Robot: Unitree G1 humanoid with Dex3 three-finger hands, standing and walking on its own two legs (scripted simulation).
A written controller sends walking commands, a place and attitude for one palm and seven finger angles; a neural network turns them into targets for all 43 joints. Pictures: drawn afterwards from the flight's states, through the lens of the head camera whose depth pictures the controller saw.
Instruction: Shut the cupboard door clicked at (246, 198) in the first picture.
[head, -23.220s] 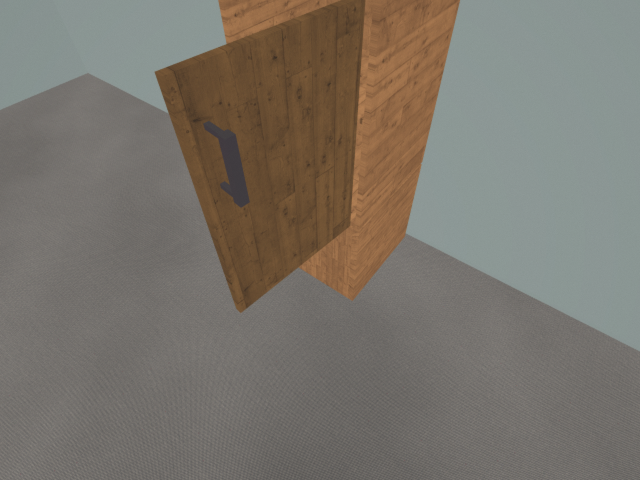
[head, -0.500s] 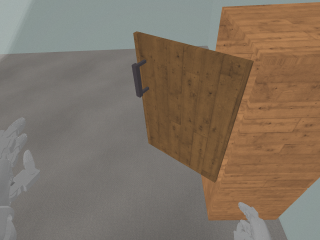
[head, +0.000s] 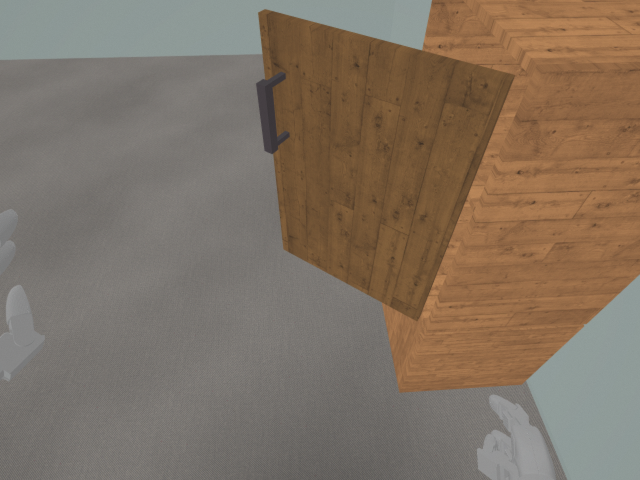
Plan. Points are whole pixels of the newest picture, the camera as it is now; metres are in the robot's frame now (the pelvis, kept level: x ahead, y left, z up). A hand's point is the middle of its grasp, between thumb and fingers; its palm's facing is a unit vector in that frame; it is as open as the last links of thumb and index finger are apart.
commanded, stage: step back with the hand held close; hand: left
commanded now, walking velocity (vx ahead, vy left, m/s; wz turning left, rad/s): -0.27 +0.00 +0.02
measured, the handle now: (275, 113) +0.68 +0.13 +0.10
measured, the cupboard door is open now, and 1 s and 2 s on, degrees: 53 53 53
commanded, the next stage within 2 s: stop stepping back and stand still in 0.96 s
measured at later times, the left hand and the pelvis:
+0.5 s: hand out of the picture +0.13 +0.27 +0.17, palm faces +0.47 -0.74 -0.48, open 7.4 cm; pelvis -0.06 -0.01 -0.01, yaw +4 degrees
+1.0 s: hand out of the picture +0.08 +0.27 +0.17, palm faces +0.47 -0.77 -0.44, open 7.4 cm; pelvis -0.12 -0.01 -0.01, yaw +1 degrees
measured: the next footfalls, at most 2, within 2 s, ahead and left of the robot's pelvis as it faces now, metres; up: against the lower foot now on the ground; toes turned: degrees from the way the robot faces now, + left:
left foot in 0.76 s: +0.00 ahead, +0.11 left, +0.00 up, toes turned +6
right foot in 0.96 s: -0.16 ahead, -0.13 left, +0.00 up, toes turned +3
